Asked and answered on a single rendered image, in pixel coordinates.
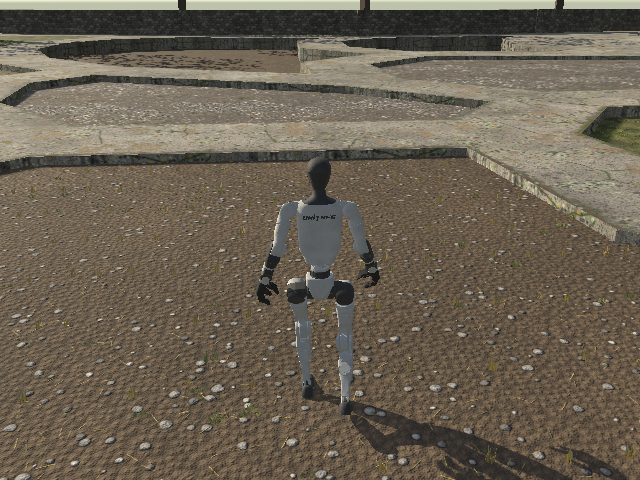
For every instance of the robot left upper arm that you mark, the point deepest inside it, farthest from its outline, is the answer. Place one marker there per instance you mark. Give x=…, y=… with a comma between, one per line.
x=287, y=211

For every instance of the humanoid robot torso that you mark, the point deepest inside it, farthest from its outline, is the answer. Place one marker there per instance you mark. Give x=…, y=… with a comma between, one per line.
x=319, y=236

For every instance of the robot right upper arm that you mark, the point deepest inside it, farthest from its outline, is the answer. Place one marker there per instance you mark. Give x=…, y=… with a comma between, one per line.
x=350, y=210

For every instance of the left robot hand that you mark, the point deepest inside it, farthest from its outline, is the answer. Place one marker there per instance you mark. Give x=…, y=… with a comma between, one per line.
x=261, y=290

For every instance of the right robot hand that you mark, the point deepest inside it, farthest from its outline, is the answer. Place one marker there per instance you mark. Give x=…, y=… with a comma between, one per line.
x=375, y=277

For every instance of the robot right forearm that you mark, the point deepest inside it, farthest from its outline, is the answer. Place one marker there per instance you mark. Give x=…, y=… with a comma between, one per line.
x=369, y=260

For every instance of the robot left thigh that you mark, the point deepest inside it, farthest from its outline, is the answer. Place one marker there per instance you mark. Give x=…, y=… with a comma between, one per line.
x=297, y=297

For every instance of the robot left forearm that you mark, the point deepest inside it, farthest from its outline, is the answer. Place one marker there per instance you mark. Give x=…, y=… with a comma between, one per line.
x=269, y=267

